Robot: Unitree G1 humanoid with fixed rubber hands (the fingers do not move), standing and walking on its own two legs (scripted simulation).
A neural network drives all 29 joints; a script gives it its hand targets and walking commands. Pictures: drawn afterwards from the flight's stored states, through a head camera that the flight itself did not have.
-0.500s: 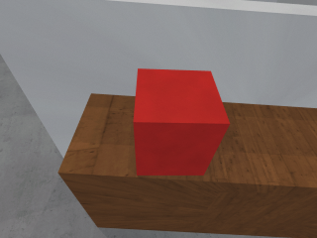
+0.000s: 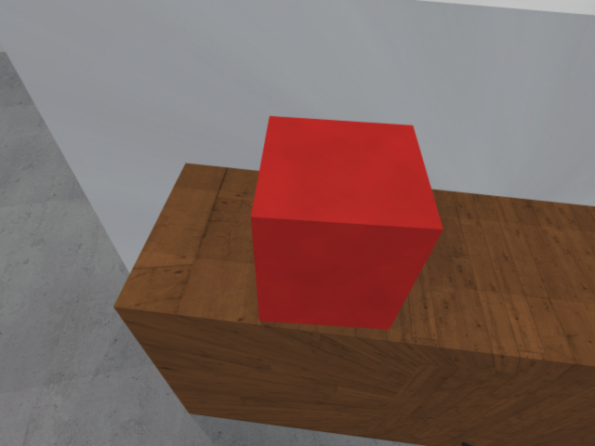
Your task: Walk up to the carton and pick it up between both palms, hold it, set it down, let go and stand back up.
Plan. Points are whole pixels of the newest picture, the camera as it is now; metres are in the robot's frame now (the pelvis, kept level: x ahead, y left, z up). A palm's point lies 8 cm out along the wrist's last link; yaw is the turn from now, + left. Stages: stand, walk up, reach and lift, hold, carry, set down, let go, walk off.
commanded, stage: walk up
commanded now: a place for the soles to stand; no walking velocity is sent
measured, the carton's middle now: (332, 228) +0.43 -0.04 +0.05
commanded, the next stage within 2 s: reach and lift in 0.68 s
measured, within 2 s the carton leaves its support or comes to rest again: neither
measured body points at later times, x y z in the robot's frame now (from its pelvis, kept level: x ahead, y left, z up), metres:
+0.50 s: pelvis -0.01 -0.01 +0.01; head +0.01 +0.00 +0.45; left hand +0.03 +0.27 -0.11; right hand +0.12 -0.25 -0.11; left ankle +0.05 +0.14 -0.71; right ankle -0.09 -0.09 -0.71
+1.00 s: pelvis -0.05 +0.00 +0.02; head +0.00 +0.02 +0.46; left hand +0.17 +0.24 -0.08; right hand +0.12 -0.25 -0.08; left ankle +0.05 +0.15 -0.71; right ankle -0.09 -0.09 -0.71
